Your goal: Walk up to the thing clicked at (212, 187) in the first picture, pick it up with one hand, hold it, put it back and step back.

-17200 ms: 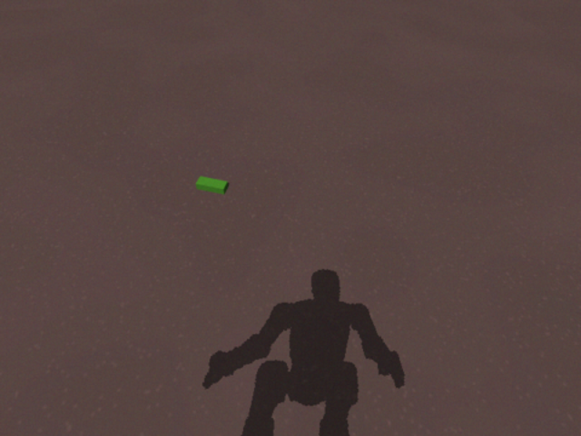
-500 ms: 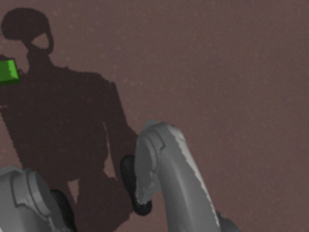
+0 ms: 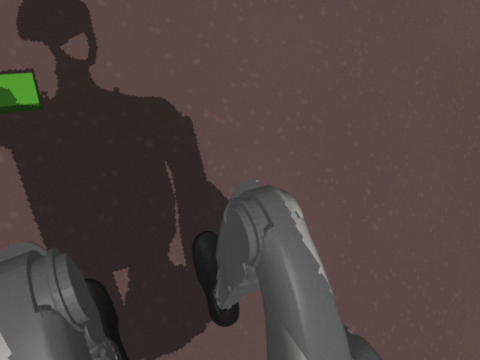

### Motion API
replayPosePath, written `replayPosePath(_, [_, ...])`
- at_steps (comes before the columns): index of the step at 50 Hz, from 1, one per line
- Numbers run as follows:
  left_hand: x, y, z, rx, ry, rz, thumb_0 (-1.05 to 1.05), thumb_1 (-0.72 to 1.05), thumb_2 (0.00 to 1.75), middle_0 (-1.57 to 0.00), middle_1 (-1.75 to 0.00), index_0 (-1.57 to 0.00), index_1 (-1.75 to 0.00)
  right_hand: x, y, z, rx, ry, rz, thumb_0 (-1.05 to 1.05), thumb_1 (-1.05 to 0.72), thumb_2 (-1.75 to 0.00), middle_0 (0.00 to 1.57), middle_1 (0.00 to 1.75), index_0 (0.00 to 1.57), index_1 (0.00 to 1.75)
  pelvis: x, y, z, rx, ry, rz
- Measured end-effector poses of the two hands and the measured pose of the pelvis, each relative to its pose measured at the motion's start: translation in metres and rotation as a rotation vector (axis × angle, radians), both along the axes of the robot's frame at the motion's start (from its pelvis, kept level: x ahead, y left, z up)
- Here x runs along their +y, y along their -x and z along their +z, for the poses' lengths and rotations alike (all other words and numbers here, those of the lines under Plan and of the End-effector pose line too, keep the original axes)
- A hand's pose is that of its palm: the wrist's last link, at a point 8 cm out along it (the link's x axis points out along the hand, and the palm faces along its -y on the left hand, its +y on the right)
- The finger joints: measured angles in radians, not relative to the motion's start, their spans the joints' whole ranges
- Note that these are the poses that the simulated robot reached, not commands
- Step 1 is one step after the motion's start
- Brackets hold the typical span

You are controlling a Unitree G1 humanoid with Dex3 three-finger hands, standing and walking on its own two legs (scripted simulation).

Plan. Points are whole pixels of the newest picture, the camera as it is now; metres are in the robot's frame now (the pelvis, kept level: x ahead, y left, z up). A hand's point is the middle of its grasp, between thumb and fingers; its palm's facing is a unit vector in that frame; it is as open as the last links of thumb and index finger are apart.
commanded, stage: close in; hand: left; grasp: from above
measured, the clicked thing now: out of the picture +0.56 +0.26 -0.30
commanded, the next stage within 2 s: rest palm in 0.18 s
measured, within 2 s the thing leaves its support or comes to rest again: neither
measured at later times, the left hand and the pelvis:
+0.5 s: hand out of the picture +0.53 +0.25 -0.21, palm faces -0.52 -0.05 -0.85, open 13.4 cm; pelvis +0.00 +0.00 +0.00, yaw -1 degrees
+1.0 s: hand out of the picture +0.53 +0.26 -0.25, palm faces -0.47 -0.09 -0.88, open 12.7 cm; pelvis +0.01 +0.01 -0.01, yaw -4 degrees
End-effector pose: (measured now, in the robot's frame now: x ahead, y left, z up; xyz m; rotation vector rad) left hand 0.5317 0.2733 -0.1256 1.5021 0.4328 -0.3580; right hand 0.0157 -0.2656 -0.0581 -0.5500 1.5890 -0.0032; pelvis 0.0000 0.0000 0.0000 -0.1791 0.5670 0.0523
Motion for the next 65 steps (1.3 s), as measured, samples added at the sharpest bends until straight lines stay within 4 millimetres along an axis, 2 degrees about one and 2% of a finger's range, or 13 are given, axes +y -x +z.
replayPosePath(5, [-0.009, -0.014, 0.021, -0.106, 0.005, -0.038, 0.0, -0.44, 0.97, -0.09, -1.12, -0.13, -1.08, -0.002, -0.016, 0.005, -0.04, 0.024, 0.005, 0.0, -0.91, -0.9, 0.2, 0.3, 0.2, 0.3, 0.004, -0.005, 0.002, 0.024, 0.009, 0.003])
replayPosePath(9, [-0.014, -0.02, 0.024, -0.083, -0.02, 0.003, 0.0, -0.42, 1.0, -0.1, -1.13, -0.13, -1.09, 0.004, -0.025, 0.008, -0.101, 0.019, -0.009, 0.0, -0.91, -0.9, 0.2, 0.3, 0.2, 0.3, 0.007, -0.007, 0.006, 0.039, 0.018, -0.001])
replayPosePath(13, [-0.02, -0.018, 0.016, -0.03, -0.041, 0.031, 0.0, -0.39, 1.0, -0.11, -1.14, -0.14, -1.09, 0.012, -0.02, 0.008, -0.113, -0.011, -0.026, 0.0, -0.91, -0.89, 0.2, 0.3, 0.2, 0.3, 0.008, -0.006, 0.009, 0.044, 0.015, 0.0])
replayPosePath(19, [-0.025, -0.012, -0.002, 0.016, -0.022, 0.059, 0.0, -0.39, 0.99, -0.11, -1.13, -0.14, -1.09, 0.022, 0.001, 0.004, -0.065, -0.05, -0.048, 0.0, -0.9, -0.89, 0.2, 0.3, 0.2, 0.3, 0.005, -0.003, 0.007, 0.031, 0.002, -0.002])
replayPosePath(25, [-0.024, -0.006, -0.027, 0.044, -0.014, 0.043, 0.0, -0.42, 0.99, -0.1, -1.09, -0.12, -1.06, 0.023, 0.022, 0.004, -0.016, -0.043, -0.054, 0.0, -0.9, -0.9, 0.2, 0.3, 0.2, 0.3, 0.002, 0.0, 0.0, 0.009, 0.004, -0.008])
replayPosePath(30, [-0.023, -0.004, -0.041, 0.036, -0.01, 0.027, 0.0, -0.43, 0.99, -0.1, -1.07, -0.12, -1.04, 0.023, 0.031, 0.007, 0.014, -0.039, -0.035, 0.0, -0.9, -0.9, 0.2, 0.3, 0.2, 0.3, 0.002, -0.001, -0.005, -0.004, 0.009, -0.016])
replayPosePath(35, [-0.022, -0.008, -0.048, -0.001, -0.005, 0.028, 0.0, -0.41, 1.0, -0.12, -1.05, -0.13, -1.03, 0.023, 0.029, 0.01, 0.011, -0.033, -0.008, 0.0, -0.9, -0.9, 0.2, 0.3, 0.2, 0.3, 0.003, -0.003, -0.008, -0.01, 0.018, -0.024])
replayPosePath(41, [-0.022, -0.012, -0.055, -0.013, -0.004, 0.047, 0.0, -0.35, 1.02, -0.16, -1.04, -0.18, -1.02, 0.024, 0.018, 0.012, -0.02, -0.041, 0.033, 0.0, -0.9, -0.9, 0.2, 0.3, 0.2, 0.3, 0.005, -0.006, -0.009, -0.014, 0.035, -0.032])
replayPosePath(48, [-0.018, -0.01, -0.065, -0.006, -0.001, 0.085, 0.0, -0.31, 0.97, -0.19, -1.01, -0.2, -0.99, 0.028, 0.007, 0.011, -0.036, -0.065, 0.067, 0.0, -0.9, -0.9, 0.2, 0.3, 0.2, 0.3, 0.008, -0.007, -0.009, -0.014, 0.047, -0.036])
replayPosePath(57, [-0.01, -0.008, -0.078, 0.005, -0.001, 0.097, 0.0, -0.3, 0.91, -0.2, -0.96, -0.22, -0.94, 0.036, 0.004, 0.008, -0.006, -0.095, 0.087, 0.0, -0.9, -0.9, 0.2, 0.3, 0.2, 0.3, 0.009, -0.008, -0.01, -0.011, 0.055, -0.037])
replayPosePath(65, [-0.012, -0.011, -0.081, -0.001, 0.007, 0.073, 0.0, -0.3, 0.9, -0.21, -0.94, -0.23, -0.93, 0.038, 0.002, 0.01, 0.015, -0.108, 0.099, 0.0, -0.91, -0.9, 0.2, 0.3, 0.2, 0.3, 0.008, -0.011, -0.009, -0.006, 0.06, -0.039])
